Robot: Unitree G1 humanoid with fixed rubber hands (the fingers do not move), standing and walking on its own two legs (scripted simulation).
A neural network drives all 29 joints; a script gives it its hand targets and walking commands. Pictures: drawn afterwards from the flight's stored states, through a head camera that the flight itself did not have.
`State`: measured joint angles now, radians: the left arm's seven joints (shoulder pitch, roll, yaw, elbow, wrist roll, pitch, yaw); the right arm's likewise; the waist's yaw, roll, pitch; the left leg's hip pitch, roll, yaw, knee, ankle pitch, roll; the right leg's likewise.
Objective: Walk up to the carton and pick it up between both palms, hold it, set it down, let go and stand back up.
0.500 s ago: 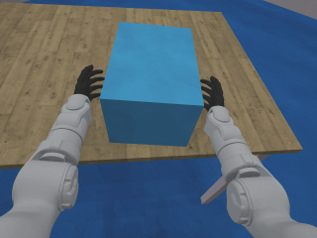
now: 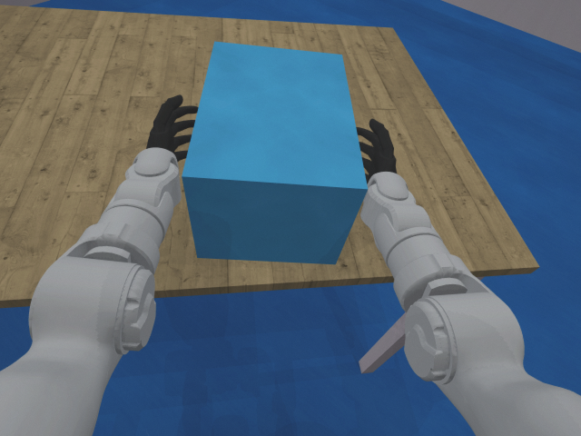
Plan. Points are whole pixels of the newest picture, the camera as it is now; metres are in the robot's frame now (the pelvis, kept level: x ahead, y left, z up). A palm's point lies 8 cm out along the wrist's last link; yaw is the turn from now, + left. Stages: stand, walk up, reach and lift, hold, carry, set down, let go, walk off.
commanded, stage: reach and lift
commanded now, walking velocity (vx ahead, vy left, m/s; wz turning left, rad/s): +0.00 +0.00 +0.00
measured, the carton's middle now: (273, 150) +0.52 +0.01 +0.10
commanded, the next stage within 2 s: none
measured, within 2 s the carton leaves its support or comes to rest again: leaves its support in 1.94 s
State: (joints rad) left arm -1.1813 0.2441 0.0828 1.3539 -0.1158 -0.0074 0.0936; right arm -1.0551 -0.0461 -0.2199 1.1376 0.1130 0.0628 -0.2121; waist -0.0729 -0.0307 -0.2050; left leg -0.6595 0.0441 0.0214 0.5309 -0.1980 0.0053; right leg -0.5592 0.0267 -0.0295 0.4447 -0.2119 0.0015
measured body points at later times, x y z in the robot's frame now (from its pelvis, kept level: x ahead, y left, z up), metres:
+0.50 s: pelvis +0.03 +0.01 +0.02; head +0.08 +0.02 +0.46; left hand +0.49 +0.16 +0.11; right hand +0.45 -0.13 +0.11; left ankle +0.02 +0.11 -0.73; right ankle -0.02 -0.12 -0.73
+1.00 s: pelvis +0.03 +0.01 +0.02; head +0.08 +0.03 +0.46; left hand +0.49 +0.16 +0.11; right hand +0.45 -0.13 +0.11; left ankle +0.02 +0.11 -0.73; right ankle -0.02 -0.12 -0.73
